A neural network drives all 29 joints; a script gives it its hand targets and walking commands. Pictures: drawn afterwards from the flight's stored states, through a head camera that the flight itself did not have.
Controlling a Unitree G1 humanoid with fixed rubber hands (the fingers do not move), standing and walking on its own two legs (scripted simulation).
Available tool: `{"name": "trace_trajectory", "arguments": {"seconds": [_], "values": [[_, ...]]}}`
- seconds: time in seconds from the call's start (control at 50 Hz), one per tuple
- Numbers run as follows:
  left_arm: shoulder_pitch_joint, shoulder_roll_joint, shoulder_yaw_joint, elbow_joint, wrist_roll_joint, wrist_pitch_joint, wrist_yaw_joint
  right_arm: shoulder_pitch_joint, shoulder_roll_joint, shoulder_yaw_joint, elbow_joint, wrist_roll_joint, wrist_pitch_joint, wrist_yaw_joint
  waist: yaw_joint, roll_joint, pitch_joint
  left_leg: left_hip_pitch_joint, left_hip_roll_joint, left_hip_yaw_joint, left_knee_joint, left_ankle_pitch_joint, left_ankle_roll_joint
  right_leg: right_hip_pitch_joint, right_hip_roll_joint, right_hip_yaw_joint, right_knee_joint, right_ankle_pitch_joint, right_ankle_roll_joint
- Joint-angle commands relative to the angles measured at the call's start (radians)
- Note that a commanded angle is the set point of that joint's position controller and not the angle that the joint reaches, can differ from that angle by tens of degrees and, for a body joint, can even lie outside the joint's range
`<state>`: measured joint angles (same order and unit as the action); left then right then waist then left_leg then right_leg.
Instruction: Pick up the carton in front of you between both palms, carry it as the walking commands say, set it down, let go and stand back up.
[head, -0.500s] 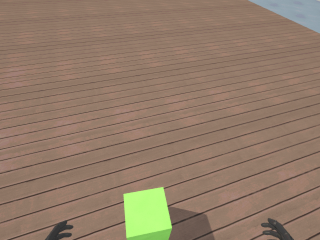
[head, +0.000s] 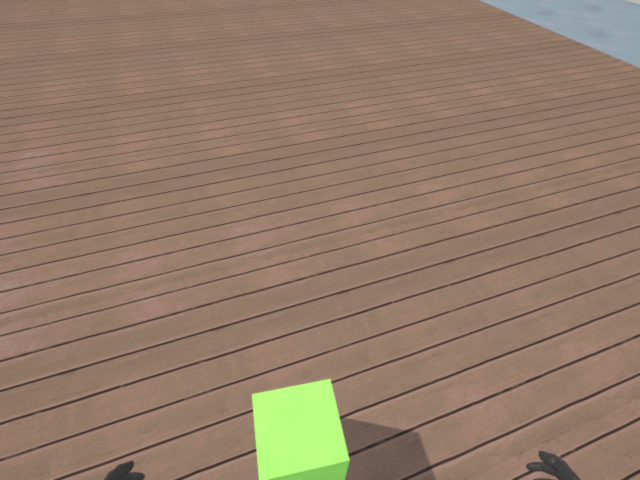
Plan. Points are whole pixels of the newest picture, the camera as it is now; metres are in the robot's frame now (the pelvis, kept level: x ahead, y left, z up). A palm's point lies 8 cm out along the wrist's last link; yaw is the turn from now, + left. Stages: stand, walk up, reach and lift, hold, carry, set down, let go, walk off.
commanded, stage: stand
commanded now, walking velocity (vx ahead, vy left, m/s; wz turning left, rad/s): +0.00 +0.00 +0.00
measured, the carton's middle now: (298, 442) +0.38 +0.07 -0.65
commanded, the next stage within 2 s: none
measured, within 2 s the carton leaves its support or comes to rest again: neither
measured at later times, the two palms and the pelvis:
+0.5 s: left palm out of the picture +0.07 +0.30 -0.10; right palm out of the picture +0.09 -0.31 -0.08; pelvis -0.02 +0.00 +0.01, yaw +1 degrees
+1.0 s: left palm out of the picture +0.05 +0.31 -0.10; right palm out of the picture +0.08 -0.31 -0.08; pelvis -0.03 +0.00 +0.01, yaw +1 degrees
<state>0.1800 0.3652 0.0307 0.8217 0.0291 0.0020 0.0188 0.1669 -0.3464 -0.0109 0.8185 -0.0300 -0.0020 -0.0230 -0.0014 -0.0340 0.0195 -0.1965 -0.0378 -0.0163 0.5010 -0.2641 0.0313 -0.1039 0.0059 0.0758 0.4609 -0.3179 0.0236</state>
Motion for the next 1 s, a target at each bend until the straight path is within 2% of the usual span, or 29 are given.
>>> {"name": "trace_trajectory", "arguments": {"seconds": [0.0,0.12,0.14,0.16,0.18,0.2,0.22,0.24,0.28,0.42,0.52,0.6,0.62,0.64,0.7,0.74,0.78,0.9,0.92,0.96,0.98], "values": [[-0.032,0.162,0.035,-0.028,-0.002,-0.015,0.003,-0.049,-0.157,-0.036,-0.036,0.001,-0.014,-0.001,0.000,0.022,-0.011,0.046,0.108,-0.107,-0.101,0.187,-0.008,-0.050,-0.081,0.063,-0.082,0.222,-0.028],[-0.029,0.153,0.031,0.002,-0.004,-0.013,0.000,-0.051,-0.174,-0.035,-0.002,0.001,-0.014,0.000,0.004,0.040,-0.006,0.049,0.116,-0.124,-0.125,0.152,-0.005,-0.045,-0.084,0.059,-0.101,0.189,-0.033],[-0.028,0.156,0.032,0.008,0.000,-0.015,-0.001,-0.052,-0.181,-0.035,-0.003,0.004,-0.015,0.000,0.001,0.024,-0.015,0.059,0.116,-0.117,-0.128,0.165,-0.006,-0.045,-0.082,0.060,-0.104,0.178,-0.029],[-0.036,0.166,0.035,0.008,-0.003,-0.012,0.000,-0.060,-0.181,-0.034,0.006,0.003,-0.015,0.001,0.002,0.033,0.003,0.061,0.111,-0.119,-0.124,0.153,-0.009,-0.059,-0.079,0.062,-0.121,0.189,-0.031],[-0.034,0.170,0.034,0.015,-0.002,-0.013,0.000,-0.055,-0.180,-0.033,0.011,0.004,-0.014,0.000,-0.001,0.005,0.001,0.064,0.116,-0.117,-0.125,0.159,-0.009,-0.060,-0.077,0.053,-0.120,0.176,-0.028],[-0.036,0.163,0.030,0.021,-0.003,-0.018,-0.003,-0.055,-0.177,-0.027,0.020,0.002,-0.017,0.000,0.000,0.030,0.016,0.059,0.116,-0.120,-0.136,0.143,-0.005,-0.065,-0.083,0.067,-0.129,0.156,-0.032],[-0.036,0.162,0.030,0.024,0.002,-0.019,-0.003,-0.057,-0.185,-0.029,0.032,0.003,-0.016,0.002,-0.001,0.019,0.008,0.061,0.116,-0.117,-0.139,0.127,-0.008,-0.057,-0.085,0.060,-0.128,0.145,-0.032],[-0.023,0.158,0.029,0.030,-0.003,-0.017,-0.006,-0.056,-0.193,-0.035,0.029,0.004,-0.017,0.004,-0.004,0.039,-0.003,0.056,0.117,-0.124,-0.144,0.106,-0.009,-0.045,-0.081,0.056,-0.124,0.155,-0.031],[-0.024,0.168,0.033,0.041,-0.004,-0.020,-0.005,-0.070,-0.189,-0.028,0.039,0.005,-0.015,0.005,0.002,0.032,0.009,0.051,0.121,-0.133,-0.155,0.103,-0.005,-0.056,-0.083,0.066,-0.139,0.126,-0.035],[-0.040,0.175,0.024,0.065,-0.005,-0.021,-0.006,-0.073,-0.197,-0.022,0.074,0.012,-0.017,0.006,0.000,0.033,0.011,0.066,0.123,-0.134,-0.163,0.157,-0.009,-0.033,-0.092,0.062,-0.154,0.165,-0.035],[-0.048,0.172,0.024,0.078,-0.006,-0.018,-0.006,-0.079,-0.195,-0.021,0.093,0.008,-0.017,0.007,-0.001,0.017,0.024,0.055,0.123,-0.137,-0.176,0.115,-0.009,-0.033,-0.092,0.058,-0.163,0.151,-0.034],[-0.040,0.171,0.024,0.095,-0.012,-0.019,-0.007,-0.095,-0.205,-0.022,0.106,0.008,-0.017,0.010,0.007,0.065,0.004,0.053,0.129,-0.148,-0.193,0.076,-0.009,-0.022,-0.090,0.055,-0.164,0.133,-0.039],[-0.024,0.189,0.028,0.099,-0.010,-0.018,-0.008,-0.072,-0.207,-0.019,0.111,0.013,-0.016,0.011,0.001,0.052,0.008,0.048,0.130,-0.157,-0.207,0.067,-0.008,-0.013,-0.091,0.052,-0.162,0.112,-0.043],[-0.044,0.177,0.025,0.097,-0.006,-0.020,-0.008,-0.089,-0.214,-0.017,0.114,0.009,-0.016,0.009,0.007,0.044,0.024,0.040,0.127,-0.150,-0.199,0.073,-0.006,-0.026,-0.091,0.050,-0.169,0.118,-0.039],[-0.049,0.184,0.022,0.108,-0.004,-0.021,-0.009,-0.090,-0.207,-0.017,0.116,0.004,-0.020,0.009,-0.002,0.027,0.023,0.060,0.129,-0.147,-0.196,0.114,-0.005,-0.033,-0.095,0.047,-0.169,0.125,-0.037],[-0.044,0.180,0.023,0.108,-0.009,-0.018,-0.011,-0.088,-0.215,-0.016,0.124,0.009,-0.022,0.009,0.005,0.054,0.018,0.045,0.134,-0.158,-0.201,0.104,-0.004,-0.021,-0.093,0.046,-0.166,0.129,-0.040],[-0.055,0.184,0.020,0.115,-0.009,-0.019,-0.011,-0.095,-0.212,-0.016,0.123,0.011,-0.021,0.011,-0.002,0.051,0.005,0.064,0.132,-0.146,-0.193,0.134,-0.004,-0.020,-0.099,0.050,-0.170,0.155,-0.039],[-0.054,0.189,0.019,0.124,-0.013,-0.022,-0.011,-0.091,-0.216,-0.015,0.144,0.012,-0.019,0.011,0.005,0.040,0.003,0.073,0.129,-0.152,-0.194,0.137,-0.009,-0.009,-0.101,0.045,-0.186,0.148,-0.040],[-0.058,0.182,0.018,0.127,-0.011,-0.021,-0.011,-0.094,-0.220,-0.015,0.143,0.013,-0.019,0.012,0.000,0.023,0.002,0.066,0.129,-0.157,-0.201,0.134,-0.011,-0.016,-0.098,0.044,-0.177,0.154,-0.038],[-0.052,0.198,0.018,0.133,-0.011,-0.024,-0.011,-0.099,-0.221,-0.015,0.147,0.011,-0.018,0.013,0.006,0.034,0.016,0.059,0.130,-0.151,-0.192,0.152,-0.009,-0.020,-0.108,0.054,-0.181,0.147,-0.039],[-0.050,0.195,0.018,0.139,-0.010,-0.024,-0.011,-0.095,-0.211,-0.012,0.150,0.015,-0.018,0.015,-0.009,0.028,0.006,0.072,0.131,-0.153,-0.192,0.143,-0.012,-0.020,-0.103,0.043,-0.180,0.146,-0.039]]}}
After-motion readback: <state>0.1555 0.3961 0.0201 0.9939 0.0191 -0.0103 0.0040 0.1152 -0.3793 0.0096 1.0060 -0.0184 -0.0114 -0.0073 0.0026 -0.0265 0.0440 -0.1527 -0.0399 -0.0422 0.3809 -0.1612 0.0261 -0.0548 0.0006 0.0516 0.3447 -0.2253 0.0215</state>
